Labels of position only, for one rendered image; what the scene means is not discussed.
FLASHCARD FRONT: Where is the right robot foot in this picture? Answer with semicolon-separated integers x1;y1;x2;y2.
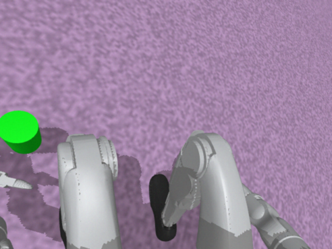
149;174;177;241

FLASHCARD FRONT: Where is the left robot arm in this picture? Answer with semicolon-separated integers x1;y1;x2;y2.
0;217;13;249

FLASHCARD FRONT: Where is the can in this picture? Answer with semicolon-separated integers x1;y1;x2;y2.
0;110;42;154

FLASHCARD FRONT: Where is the right robot hand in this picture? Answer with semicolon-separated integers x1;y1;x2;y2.
242;183;253;196

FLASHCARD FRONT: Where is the left robot hand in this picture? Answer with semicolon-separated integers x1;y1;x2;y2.
0;171;33;189

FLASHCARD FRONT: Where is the right robot arm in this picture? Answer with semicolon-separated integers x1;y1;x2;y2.
245;193;311;249

